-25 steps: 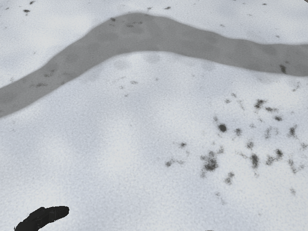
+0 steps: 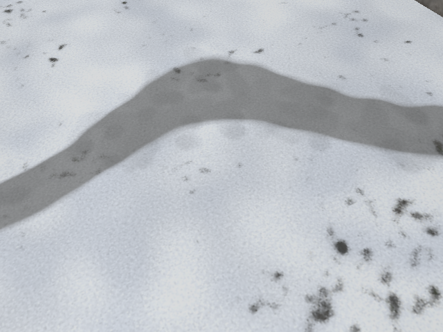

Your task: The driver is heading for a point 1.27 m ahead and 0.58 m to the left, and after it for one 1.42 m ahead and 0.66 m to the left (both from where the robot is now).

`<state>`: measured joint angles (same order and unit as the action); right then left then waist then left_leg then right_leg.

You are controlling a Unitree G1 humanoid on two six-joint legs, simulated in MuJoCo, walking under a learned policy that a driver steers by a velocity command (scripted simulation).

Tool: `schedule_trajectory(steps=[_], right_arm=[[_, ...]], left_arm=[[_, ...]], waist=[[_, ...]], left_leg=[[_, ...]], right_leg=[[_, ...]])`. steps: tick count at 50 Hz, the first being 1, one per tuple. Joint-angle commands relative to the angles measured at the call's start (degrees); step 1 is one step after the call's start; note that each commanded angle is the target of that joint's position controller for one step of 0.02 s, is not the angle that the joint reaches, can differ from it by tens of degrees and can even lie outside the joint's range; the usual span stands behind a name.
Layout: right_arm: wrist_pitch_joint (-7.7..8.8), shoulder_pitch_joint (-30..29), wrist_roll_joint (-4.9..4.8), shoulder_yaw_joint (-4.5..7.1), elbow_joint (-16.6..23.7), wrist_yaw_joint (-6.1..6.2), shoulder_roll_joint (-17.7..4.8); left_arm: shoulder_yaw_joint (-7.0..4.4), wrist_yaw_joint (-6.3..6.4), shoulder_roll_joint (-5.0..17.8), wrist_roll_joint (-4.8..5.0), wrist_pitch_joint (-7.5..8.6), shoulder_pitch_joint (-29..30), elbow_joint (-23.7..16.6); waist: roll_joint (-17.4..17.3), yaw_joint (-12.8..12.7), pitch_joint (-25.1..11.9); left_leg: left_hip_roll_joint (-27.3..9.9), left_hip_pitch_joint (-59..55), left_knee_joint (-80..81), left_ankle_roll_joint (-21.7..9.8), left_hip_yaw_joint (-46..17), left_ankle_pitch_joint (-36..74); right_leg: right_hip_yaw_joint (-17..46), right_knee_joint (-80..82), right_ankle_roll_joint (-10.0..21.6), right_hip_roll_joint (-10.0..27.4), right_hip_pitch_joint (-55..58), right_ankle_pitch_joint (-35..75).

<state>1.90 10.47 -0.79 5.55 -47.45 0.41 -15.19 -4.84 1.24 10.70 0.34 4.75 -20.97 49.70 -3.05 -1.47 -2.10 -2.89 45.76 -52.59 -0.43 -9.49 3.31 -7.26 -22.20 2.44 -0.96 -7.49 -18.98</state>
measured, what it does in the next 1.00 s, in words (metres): walks ahead, turning left: left foot, then right foot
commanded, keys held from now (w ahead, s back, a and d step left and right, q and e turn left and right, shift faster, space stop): w+q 0.74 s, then q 0.26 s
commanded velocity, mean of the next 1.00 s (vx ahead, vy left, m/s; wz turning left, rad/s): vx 0.43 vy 0.00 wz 0.54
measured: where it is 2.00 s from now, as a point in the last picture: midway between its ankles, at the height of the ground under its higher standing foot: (180, 287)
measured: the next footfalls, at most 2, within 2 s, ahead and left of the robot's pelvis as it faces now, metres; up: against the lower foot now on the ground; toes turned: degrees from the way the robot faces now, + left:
left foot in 0.20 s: +0.26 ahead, +0.16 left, +0.00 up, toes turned +9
right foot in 0.66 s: +0.58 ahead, +0.05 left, +0.00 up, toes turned +28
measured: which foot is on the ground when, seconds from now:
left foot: up 0.00-0.18, down 0.20-0.68, up 0.70-1.00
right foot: down 0.00-0.22, up 0.24-0.64, down 0.66-1.00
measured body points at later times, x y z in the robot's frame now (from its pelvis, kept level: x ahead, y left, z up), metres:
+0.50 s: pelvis +0.27 +0.09 +0.01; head +0.31 +0.11 +0.45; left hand +0.41 +0.39 -0.08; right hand +0.42 -0.15 -0.11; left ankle +0.22 +0.16 -0.74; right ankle +0.47 -0.05 -0.68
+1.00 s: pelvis +0.51 +0.13 +0.01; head +0.56 +0.15 +0.45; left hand +0.41 +0.40 -0.11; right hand +0.82 +0.03 -0.09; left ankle +0.54 +0.33 -0.68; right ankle +0.54 +0.03 -0.74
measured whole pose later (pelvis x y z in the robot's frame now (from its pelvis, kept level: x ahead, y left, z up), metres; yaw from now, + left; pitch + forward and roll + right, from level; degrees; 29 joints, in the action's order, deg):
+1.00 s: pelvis +0.51 +0.13 +0.01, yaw +35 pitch +2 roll -1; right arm -0.2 6.8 -0.9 5.4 -35.7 -0.5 -16.6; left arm -4.6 1.3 14.8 0.0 3.5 -13.3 47.1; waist -2.2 -3.3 3.6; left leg -3.6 39.5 -48.1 1.4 -2.0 -5.8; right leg -8.2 -19.3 1.8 0.3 -9.0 -12.6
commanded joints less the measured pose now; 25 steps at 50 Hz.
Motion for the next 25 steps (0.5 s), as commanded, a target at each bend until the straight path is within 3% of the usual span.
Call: schedule_trajectory(steps=[1, 4, 6, 8, 9, 10, 11, 12, 13, 14, 15, 16, 17, 19, 23, 25], right_arm=[[0.76, -9.69, -0.37, -1.13, 6.78, -0.72, 0.47], [0.99, -14.01, -1.01, -1.59, 9.24, -2.06, 0.58], [1.30, -15.72, -1.06, -1.58, 10.58, -2.88, 0.20], [1.41, -12.49, -0.96, -0.75, 11.00, -3.52, -1.40], [1.29, -6.10, -0.92, 0.38, 10.05, -3.97, -3.37], [0.96, 3.62, -0.96, 2.00, 7.62, -3.76, -6.15], [0.64, 11.67, -1.20, 3.53, 5.54, -3.02, -11.57], [1.19, 11.63, -0.73, 3.76, 6.55, -3.13, -16.51], [0.67, 15.33, 0.42, 2.07, 6.74, -2.57, -10.94], [1.00, 12.27, 0.31, 1.53, 6.37, -2.01, -8.25], [1.46, 6.34, -0.24, 1.12, 7.63, -1.84, -7.04], [1.65, 1.78, -0.17, 0.59, 8.75, -1.66, -5.00], [1.70, 0.02, 0.26, 0.48, 9.93, -1.33, -4.89], [2.09, -0.26, -0.11, 0.76, 10.32, -1.13, -5.55], [1.96, 2.53, -1.50, 1.43, 9.19, 0.32, -7.47], [1.44, 5.28, -1.54, 1.41, 8.17, 0.17, -7.57]], left_arm=[[-1.68, 0.82, 7.67, 0.21, 0.66, 0.14, -1.86], [-2.32, 1.06, 9.87, 0.02, 0.23, -2.65, -0.57], [-2.38, 1.05, 9.88, 0.49, 0.02, -2.02, -0.19], [-2.82, 1.09, 12.27, 1.02, -0.31, 0.99, -1.19], [-2.91, 1.30, 13.23, 1.34, -0.46, 1.25, -1.03], [-2.74, 1.12, 13.54, 1.57, -0.24, 1.74, -1.08], [-1.89, 0.97, 10.74, 0.16, 0.48, 1.40, -2.66], [0.24, -0.34, 5.15, 0.20, 2.77, -2.74, -6.00], [-1.19, -1.28, 11.30, 1.54, 5.10, 4.98, -6.68], [-1.08, -1.42, 10.71, 2.18, 5.48, 9.10, -8.17], [-0.71, -0.71, 8.92, 1.09, 5.40, 10.29, -8.49], [-1.27, -0.08, 9.70, -0.54, 4.68, 9.74, -7.67], [-1.45, -0.05, 9.60, -0.88, 3.68, 8.70, -7.77], [-1.52, 0.01, 9.02, -1.35, 2.18, 8.62, -8.62], [0.07, -0.04, 5.70, -1.51, 1.90, 18.81, -12.25], [0.19, -0.72, 5.92, -0.75, 1.80, 22.03, -12.95]], waist=[[7.59, -2.06, 3.84], [7.48, -3.34, 5.75], [8.10, -2.81, 6.62], [10.87, 0.85, 3.19], [11.30, 4.73, -0.81], [9.60, 9.61, -5.64], [-0.22, 11.64, -10.44], [-14.79, 5.61, -20.24], [-6.46, 10.47, -20.31], [-5.51, 9.43, -12.60], [2.35, 5.62, -6.95], [3.12, 2.99, -4.78], [2.45, 1.14, -3.97], [2.18, -0.39, -2.71], [0.55, 1.94, 0.23], [-1.72, 4.06, -0.22]], left_leg=[[-0.23, 2.57, 6.83, -0.39, 4.14, 3.02], [-0.20, 3.78, 8.81, -1.02, 7.42, -2.28], [0.22, 3.40, 10.94, -2.57, 9.51, -8.65], [4.01, -9.28, 12.57, -5.19, 14.94, -15.49], [6.71, -20.07, 13.80, -6.80, 16.55, -15.39], [8.41, -35.94, 18.34, -9.35, 15.82, -10.08], [-1.74, -53.81, 20.77, -13.94, -2.05, -8.35], [-16.88, -69.07, 32.20, -27.15, -39.31, -19.36], [-15.34, -71.01, 35.92, -23.80, -37.42, -21.41], [-13.20, -65.45, 34.66, -21.02, -27.52, -16.44], [-10.64, -54.49, 34.73, -19.10, -20.88, -9.89], [-8.78, -46.71, 35.04, -17.66, -15.52, -2.41], [-7.61, -40.67, 36.42, -17.64, -13.47, 1.22], [-5.88, -34.39, 37.88, -17.33, -10.33, 6.22], [-0.80, -27.15, 37.62, -13.84, -3.66, 6.47], [-0.14, -27.59, 36.97, -12.70, -4.42, 1.66]], right_leg=[[5.84, 8.14, 6.32, 14.76, 3.19, 22.69], [5.50, 7.06, 6.03, 18.08, 8.67, 21.45], [4.00, 4.45, 5.15, 18.66, 11.55, 28.20], [-0.15, -2.60, 3.19, 17.67, 9.05, 50.79], [-2.11, -10.86, 2.50, 16.79, 7.42, 60.79], [-4.20, -23.39, 0.81, 15.07, 0.61, 59.75], [-4.00, -43.24, -1.57, 11.95, -16.07, 30.15], [6.52, -63.20, -3.82, -1.25, -35.89, -13.36], [15.32, -63.93, -1.62, 0.74, -42.91, -10.63], [14.00, -61.12, -0.18, 2.83, -46.70, -7.06], [13.57, -54.45, -0.24, 5.28, -42.76, -3.46], [13.08, -48.89, -1.24, 7.14, -38.02, -1.11], [13.07, -46.63, -2.08, 7.95, -33.42, 0.04], [11.62, -41.51, -3.64, 7.62, -30.36, 1.87], [8.60, -21.02, -5.44, 3.49, -25.53, 16.51], [8.13, -13.07, -5.65, 0.93, -21.87, 23.38]])
Keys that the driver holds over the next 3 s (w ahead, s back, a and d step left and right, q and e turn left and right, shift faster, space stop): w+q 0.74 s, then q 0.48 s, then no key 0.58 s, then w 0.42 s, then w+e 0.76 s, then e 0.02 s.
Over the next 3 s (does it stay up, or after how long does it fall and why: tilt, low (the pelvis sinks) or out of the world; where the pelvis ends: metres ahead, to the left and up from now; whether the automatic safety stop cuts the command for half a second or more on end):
stays up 1.03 0.56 -0.01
